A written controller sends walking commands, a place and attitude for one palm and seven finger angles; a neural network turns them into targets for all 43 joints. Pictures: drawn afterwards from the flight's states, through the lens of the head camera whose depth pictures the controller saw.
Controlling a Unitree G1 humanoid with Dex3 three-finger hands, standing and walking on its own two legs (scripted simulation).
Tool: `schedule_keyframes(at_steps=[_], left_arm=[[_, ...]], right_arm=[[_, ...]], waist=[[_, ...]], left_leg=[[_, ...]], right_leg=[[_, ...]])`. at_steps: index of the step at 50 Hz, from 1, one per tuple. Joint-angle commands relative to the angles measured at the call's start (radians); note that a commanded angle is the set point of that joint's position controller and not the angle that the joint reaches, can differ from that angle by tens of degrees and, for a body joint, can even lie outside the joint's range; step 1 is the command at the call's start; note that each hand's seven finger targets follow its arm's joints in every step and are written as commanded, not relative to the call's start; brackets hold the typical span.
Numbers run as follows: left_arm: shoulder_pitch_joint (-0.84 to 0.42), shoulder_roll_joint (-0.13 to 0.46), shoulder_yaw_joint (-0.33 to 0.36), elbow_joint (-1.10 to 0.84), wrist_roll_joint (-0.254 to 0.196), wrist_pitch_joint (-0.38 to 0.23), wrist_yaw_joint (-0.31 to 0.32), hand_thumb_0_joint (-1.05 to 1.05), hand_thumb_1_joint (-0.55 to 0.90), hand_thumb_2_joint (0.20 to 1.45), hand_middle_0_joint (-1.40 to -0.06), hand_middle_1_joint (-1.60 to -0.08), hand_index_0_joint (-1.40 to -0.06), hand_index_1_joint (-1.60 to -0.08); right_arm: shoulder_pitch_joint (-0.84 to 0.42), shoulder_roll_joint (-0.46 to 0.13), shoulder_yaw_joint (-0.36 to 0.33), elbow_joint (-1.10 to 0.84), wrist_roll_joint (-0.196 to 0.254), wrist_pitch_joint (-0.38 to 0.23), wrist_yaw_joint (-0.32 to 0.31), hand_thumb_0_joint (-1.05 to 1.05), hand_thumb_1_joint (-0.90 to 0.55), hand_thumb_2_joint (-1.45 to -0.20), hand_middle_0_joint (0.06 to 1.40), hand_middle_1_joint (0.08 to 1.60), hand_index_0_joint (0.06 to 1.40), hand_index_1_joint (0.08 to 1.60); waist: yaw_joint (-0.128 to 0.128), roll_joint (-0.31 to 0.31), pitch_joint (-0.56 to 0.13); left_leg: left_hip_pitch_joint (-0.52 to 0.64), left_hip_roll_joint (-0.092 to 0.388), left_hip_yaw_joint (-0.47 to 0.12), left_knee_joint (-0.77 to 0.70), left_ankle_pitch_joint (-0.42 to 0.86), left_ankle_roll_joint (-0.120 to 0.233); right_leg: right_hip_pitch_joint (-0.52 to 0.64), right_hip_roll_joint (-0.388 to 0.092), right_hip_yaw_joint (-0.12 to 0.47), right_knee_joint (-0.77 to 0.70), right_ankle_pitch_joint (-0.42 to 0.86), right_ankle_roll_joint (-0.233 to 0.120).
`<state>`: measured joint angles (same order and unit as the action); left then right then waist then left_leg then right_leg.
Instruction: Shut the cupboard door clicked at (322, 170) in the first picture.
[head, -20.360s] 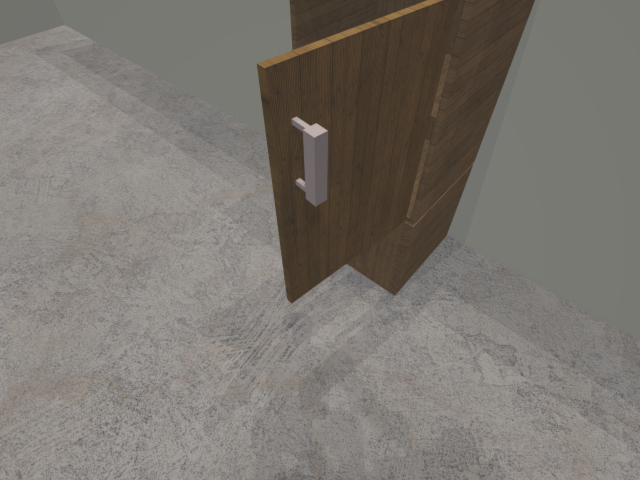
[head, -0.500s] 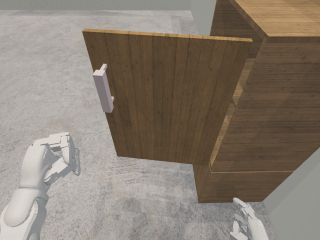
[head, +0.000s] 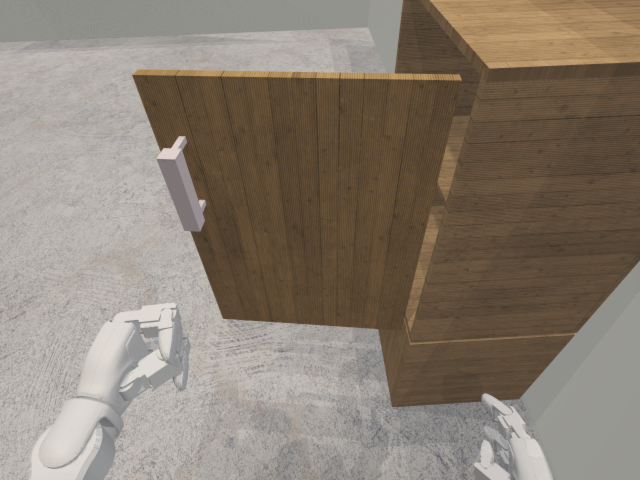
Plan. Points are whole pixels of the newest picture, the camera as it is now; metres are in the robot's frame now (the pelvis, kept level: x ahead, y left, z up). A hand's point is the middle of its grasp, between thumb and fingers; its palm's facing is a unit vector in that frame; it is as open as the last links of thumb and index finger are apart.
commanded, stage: bring the fist close to the handle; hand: left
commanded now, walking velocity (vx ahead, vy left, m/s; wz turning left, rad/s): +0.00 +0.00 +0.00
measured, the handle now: (187, 184) +0.51 +0.25 +0.11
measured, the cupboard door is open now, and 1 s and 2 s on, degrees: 82 82 76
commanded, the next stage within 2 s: push the door shut along its arc in 1.30 s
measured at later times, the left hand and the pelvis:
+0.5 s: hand (163, 264) +0.33 +0.22 +0.12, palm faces +0.06 -1.00 -0.04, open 3.1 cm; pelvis +0.01 +0.01 +0.00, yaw -1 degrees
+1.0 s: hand (188, 222) +0.42 +0.22 +0.11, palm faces +0.00 -1.00 -0.01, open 3.1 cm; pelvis +0.01 +0.03 +0.00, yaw -2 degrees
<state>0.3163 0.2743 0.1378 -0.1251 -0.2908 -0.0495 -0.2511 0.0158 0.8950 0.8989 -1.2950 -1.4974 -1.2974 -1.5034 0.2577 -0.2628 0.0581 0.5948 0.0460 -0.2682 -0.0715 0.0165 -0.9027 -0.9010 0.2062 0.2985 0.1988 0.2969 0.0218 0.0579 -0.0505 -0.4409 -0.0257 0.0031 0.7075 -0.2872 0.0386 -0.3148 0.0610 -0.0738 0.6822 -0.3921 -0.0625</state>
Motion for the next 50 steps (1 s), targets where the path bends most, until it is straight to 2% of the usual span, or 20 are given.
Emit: schedule_keyframes(at_steps=[1,2,3,4,6,9,12,15,17,21,26,29,32,35,37,39,42,43,45,50], left_arm=[[-0.350,0.227,0.244,-0.253,-0.036,-0.165,0.074,0.000,0.900,0.900,-1.300,-1.500,-1.300,-1.500],[-0.358,0.252,0.263,-0.224,-0.037,-0.181,0.083,0.000,0.900,0.900,-1.300,-1.500,-1.300,-1.500],[-0.378,0.205,0.226,-0.193,-0.039,-0.193,0.076,0.000,0.900,0.900,-1.300,-1.500,-1.300,-1.500],[-0.372,0.214,0.227,-0.147,-0.033,-0.196,0.066,0.000,0.900,0.900,-1.300,-1.500,-1.300,-1.500],[-0.359,0.168,0.157,-0.054,-0.030,-0.169,0.017,0.000,0.900,0.900,-1.300,-1.500,-1.300,-1.500],[-0.381,0.118,0.071,0.052,-0.030,-0.088,-0.063,0.000,0.900,0.900,-1.300,-1.500,-1.300,-1.500],[-0.415,0.175,0.129,0.069,-0.044,-0.038,-0.081,0.000,0.900,0.900,-1.300,-1.500,-1.300,-1.500],[-0.585,0.268,0.236,0.000,-0.044,-0.077,-0.028,0.000,0.900,0.900,-1.300,-1.500,-1.300,-1.500],[-0.598,0.323,0.302,-0.028,-0.039,-0.122,0.022,0.000,0.900,0.900,-1.300,-1.500,-1.300,-1.500],[-0.617,0.255,0.245,0.054,-0.007,-0.168,0.048,0.000,0.900,0.900,-1.300,-1.500,-1.300,-1.500],[-0.680,0.175,0.113,0.236,-0.005,-0.075,-0.035,0.000,0.900,0.900,-1.300,-1.500,-1.300,-1.500],[-0.820,0.206,0.129,0.272,-0.015,-0.049,-0.043,0.000,0.900,0.900,-1.300,-1.500,-1.300,-1.500],[-0.992,0.281,0.181,0.231,-0.003,-0.098,-0.003,0.000,0.900,0.900,-1.300,-1.500,-1.300,-1.500],[-1.072,0.272,0.176,0.242,0.027,-0.159,0.045,0.000,0.900,0.900,-1.300,-1.500,-1.300,-1.500],[-1.039,0.313,0.207,0.344,0.047,-0.167,0.062,0.000,0.900,0.900,-1.300,-1.500,-1.300,-1.500],[-1.066,0.281,0.183,0.440,0.051,-0.158,0.054,0.000,0.900,0.900,-1.300,-1.500,-1.300,-1.500],[-1.036,0.323,0.215,0.595,0.052,-0.119,0.024,0.000,0.900,0.900,-1.300,-1.500,-1.300,-1.500],[-1.073,0.286,0.175,0.596,0.053,-0.112,0.011,0.000,0.900,0.900,-1.300,-1.500,-1.300,-1.500],[-1.158,0.291,0.171,0.623,0.054,-0.113,0.004,0.000,0.900,0.900,-1.300,-1.500,-1.300,-1.500],[-1.114,0.262,0.164,0.473,0.042,-0.199,0.012,0.000,0.900,0.900,-1.300,-1.500,-1.300,-1.500]], right_arm=[[-0.121,-0.093,-0.045,-0.137,-0.001,-0.058,-0.018,0.000,-0.900,-0.900,0.200,0.300,0.200,0.300],[-0.113,-0.098,-0.045,-0.125,-0.002,-0.057,-0.016,0.000,-0.900,-0.900,0.200,0.300,0.200,0.300],[-0.118,-0.093,-0.042,-0.117,0.000,-0.060,-0.013,0.000,-0.900,-0.900,0.200,0.300,0.200,0.300],[-0.109,-0.099,-0.045,-0.107,0.002,-0.060,-0.011,0.000,-0.900,-0.900,0.200,0.300,0.200,0.300],[-0.099,-0.111,-0.047,-0.104,0.009,-0.057,-0.010,0.000,-0.900,-0.900,0.200,0.300,0.200,0.300],[-0.079,-0.127,-0.059,-0.115,0.026,-0.048,-0.015,0.000,-0.900,-0.900,0.200,0.300,0.200,0.300],[-0.074,-0.138,-0.064,-0.129,0.027,-0.039,-0.024,0.000,-0.900,-0.900,0.200,0.300,0.200,0.300],[-0.098,-0.128,-0.059,-0.131,0.015,-0.030,-0.027,0.000,-0.900,-0.900,0.200,0.300,0.200,0.300],[-0.094,-0.122,-0.057,-0.129,0.005,-0.026,-0.022,0.000,-0.900,-0.900,0.200,0.300,0.200,0.300],[-0.077,-0.113,-0.057,-0.105,0.003,-0.015,-0.006,0.000,-0.900,-0.900,0.200,0.300,0.200,0.300],[-0.051,-0.139,-0.067,-0.102,0.025,0.008,-0.012,0.000,-0.900,-0.900,0.200,0.300,0.200,0.300],[-0.049,-0.149,-0.069,-0.097,0.028,0.018,-0.024,0.000,-0.900,-0.900,0.200,0.300,0.200,0.300],[-0.045,-0.151,-0.069,-0.083,0.018,0.021,-0.031,0.000,-0.900,-0.900,0.200,0.300,0.200,0.300],[-0.038,-0.140,-0.064,-0.071,0.005,0.018,-0.021,0.000,-0.900,-0.900,0.200,0.300,0.200,0.300],[-0.011,-0.151,-0.067,-0.052,0.000,0.032,-0.016,0.000,-0.900,-0.900,0.200,0.300,0.200,0.300],[-0.004,-0.149,-0.067,-0.044,0.004,0.043,-0.010,0.000,-0.900,-0.900,0.200,0.300,0.200,0.300],[0.021,-0.164,-0.073,-0.047,0.011,0.071,-0.008,0.000,-0.900,-0.900,0.200,0.300,0.200,0.300],[0.016,-0.159,-0.070,-0.058,0.015,0.077,-0.007,0.000,-0.900,-0.900,0.200,0.300,0.200,0.300],[0.030,-0.161,-0.074,-0.054,0.016,0.087,-0.006,0.000,-0.900,-0.900,0.200,0.300,0.200,0.300],[0.049,-0.159,-0.091,-0.077,0.007,0.084,0.012,0.000,-0.900,-0.900,0.200,0.300,0.200,0.300]], waist=[[0.000,-0.044,-0.117],[0.003,-0.032,-0.105],[-0.008,-0.003,-0.110],[-0.008,0.030,-0.111],[-0.016,0.035,-0.105],[-0.025,-0.045,-0.104],[-0.008,-0.112,-0.135],[0.007,-0.090,-0.205],[0.023,-0.075,-0.241],[0.006,0.051,-0.234],[-0.037,-0.015,-0.162],[-0.050,-0.078,-0.169],[-0.051,-0.043,-0.240],[-0.044,0.051,-0.310],[-0.044,0.030,-0.310],[-0.055,-0.003,-0.278],[-0.043,-0.045,-0.254],[-0.051,-0.024,-0.249],[-0.065,0.000,-0.242],[-0.043,0.042,-0.379]], left_leg=[[0.125,0.021,-0.052,-0.073,0.080,-0.002],[0.115,0.023,-0.052,-0.072,0.077,-0.004],[0.126,0.020,-0.049,-0.070,0.086,-0.003],[0.133,0.020,-0.046,-0.070,0.096,-0.006],[0.134,0.019,-0.045,-0.069,0.103,-0.004],[0.119,0.023,-0.045,-0.055,0.112,0.005],[0.115,0.025,-0.051,-0.058,0.140,0.008],[0.136,0.017,-0.049,-0.076,0.163,0.004],[0.155,0.020,-0.045,-0.078,0.202,0.003],[0.212,0.022,-0.035,-0.086,0.237,-0.005],[0.185,0.028,-0.044,-0.093,0.184,0.002],[0.178,0.028,-0.054,-0.098,0.148,0.007],[0.229,0.034,-0.068,-0.102,0.151,0.003],[0.309,0.040,-0.089,-0.108,0.192,-0.012],[0.296,0.046,-0.089,-0.103,0.204,-0.013],[0.263,0.044,-0.085,-0.109,0.185,-0.012],[0.201,0.038,-0.070,-0.109,0.186,-0.006],[0.207,0.036,-0.066,-0.108,0.197,-0.004],[0.219,0.040,-0.072,-0.104,0.194,-0.007],[0.354,0.053,-0.093,-0.087,0.352,-0.023]], right_leg=[[-0.059,-0.077,0.136,-0.174,0.118,0.065],[-0.061,-0.074,0.133,-0.171,0.114,0.062],[-0.063,-0.074,0.134,-0.162,0.147,0.062],[-0.066,-0.072,0.127,-0.154,0.174,0.059],[-0.075,-0.072,0.127,-0.151,0.215,0.067],[-0.076,-0.082,0.153,-0.158,0.264,0.103],[-0.055,-0.080,0.139,-0.149,0.299,0.106],[-0.025,-0.077,0.123,-0.129,0.318,0.086],[0.001,-0.069,0.111,-0.110,0.361,0.075],[-0.054,-0.049,0.072,-0.088,0.357,0.046],[-0.108,-0.047,0.071,-0.123,0.317,0.059],[-0.124,-0.049,0.072,-0.136,0.273,0.060],[-0.130,-0.043,0.065,-0.126,0.233,0.044],[-0.151,-0.039,0.052,-0.100,0.230,0.030],[-0.152,-0.036,0.051,-0.099,0.232,0.031],[-0.155,-0.038,0.049,-0.103,0.235,0.034],[-0.118,-0.042,0.055,-0.111,0.262,0.033],[-0.130,-0.043,0.055,-0.111,0.275,0.034],[-0.162,-0.039,0.053,-0.113,0.263,0.033],[-0.153,-0.027,0.043,-0.089,0.316,0.029]])
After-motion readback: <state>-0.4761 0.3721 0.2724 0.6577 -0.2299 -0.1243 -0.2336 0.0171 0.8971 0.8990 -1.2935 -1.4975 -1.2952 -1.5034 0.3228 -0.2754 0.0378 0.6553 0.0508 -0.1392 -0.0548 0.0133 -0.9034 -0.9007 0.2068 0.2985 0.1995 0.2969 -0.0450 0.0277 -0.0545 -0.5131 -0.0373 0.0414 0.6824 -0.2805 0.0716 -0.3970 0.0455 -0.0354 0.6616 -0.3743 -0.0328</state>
